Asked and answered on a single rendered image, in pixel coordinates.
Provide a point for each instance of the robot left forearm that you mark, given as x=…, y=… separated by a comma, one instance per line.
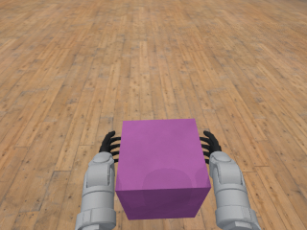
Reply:
x=97, y=208

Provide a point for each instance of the carton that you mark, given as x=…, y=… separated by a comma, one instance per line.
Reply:
x=161, y=171

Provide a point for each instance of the left robot hand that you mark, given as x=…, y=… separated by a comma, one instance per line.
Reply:
x=107, y=147

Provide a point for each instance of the robot right forearm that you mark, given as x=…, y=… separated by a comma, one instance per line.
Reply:
x=231, y=194

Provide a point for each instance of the right robot hand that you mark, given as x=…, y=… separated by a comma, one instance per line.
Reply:
x=213, y=144

